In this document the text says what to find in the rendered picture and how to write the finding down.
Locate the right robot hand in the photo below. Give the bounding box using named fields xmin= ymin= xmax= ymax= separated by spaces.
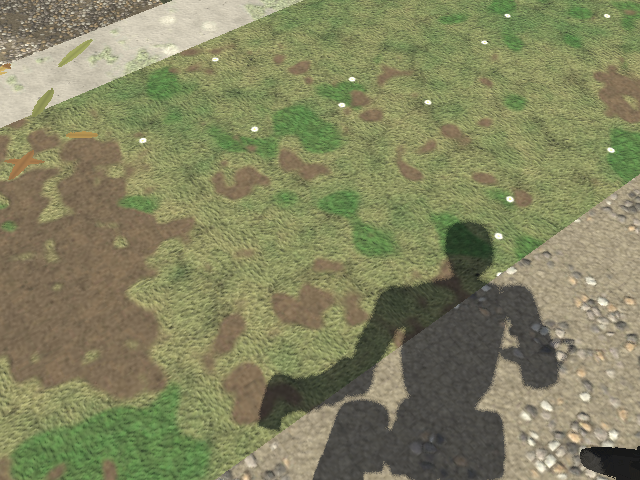
xmin=580 ymin=446 xmax=640 ymax=480

